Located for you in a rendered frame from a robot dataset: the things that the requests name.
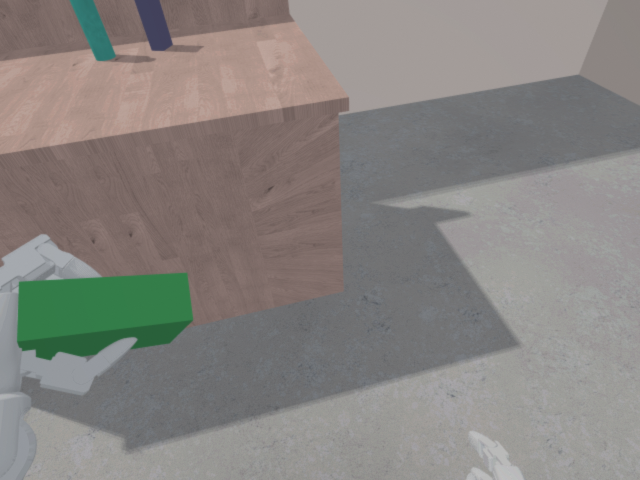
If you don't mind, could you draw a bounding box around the robot left hand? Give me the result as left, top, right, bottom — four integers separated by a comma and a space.
0, 234, 138, 396

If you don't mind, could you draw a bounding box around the sponge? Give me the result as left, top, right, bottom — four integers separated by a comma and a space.
17, 273, 193, 360

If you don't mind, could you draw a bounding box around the table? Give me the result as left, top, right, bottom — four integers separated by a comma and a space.
0, 0, 349, 328

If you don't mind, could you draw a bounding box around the robot right hand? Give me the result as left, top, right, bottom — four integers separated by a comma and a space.
466, 431, 526, 480

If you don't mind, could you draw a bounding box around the robot left forearm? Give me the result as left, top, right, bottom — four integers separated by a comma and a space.
0, 392, 37, 480

